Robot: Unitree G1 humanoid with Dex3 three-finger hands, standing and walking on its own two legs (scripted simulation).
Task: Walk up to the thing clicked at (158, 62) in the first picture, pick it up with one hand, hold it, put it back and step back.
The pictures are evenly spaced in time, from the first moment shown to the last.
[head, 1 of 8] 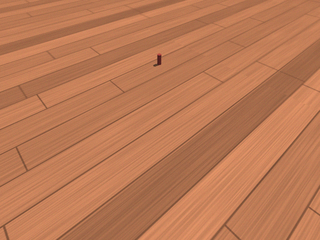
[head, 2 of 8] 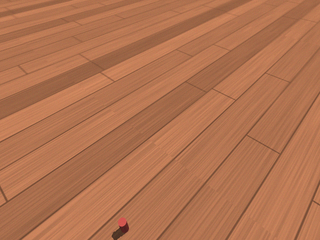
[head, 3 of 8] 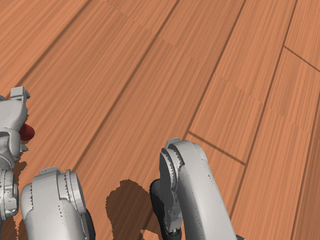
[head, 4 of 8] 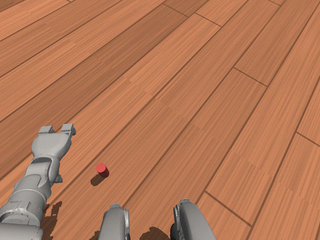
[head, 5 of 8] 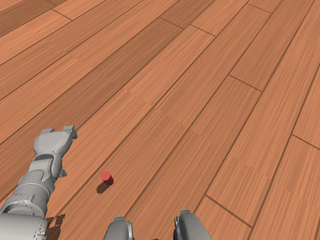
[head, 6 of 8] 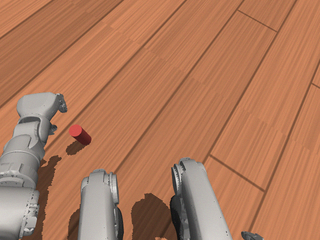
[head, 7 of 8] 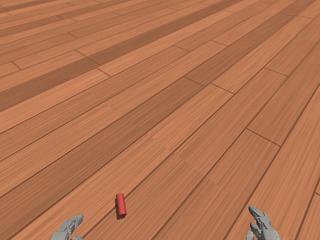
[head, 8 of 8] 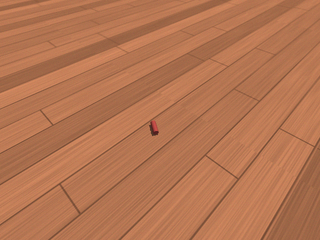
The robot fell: no
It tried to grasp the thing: yes
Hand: left
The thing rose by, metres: 0.00
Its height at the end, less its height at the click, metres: -0.04
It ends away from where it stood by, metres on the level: 0.18
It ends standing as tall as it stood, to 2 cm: no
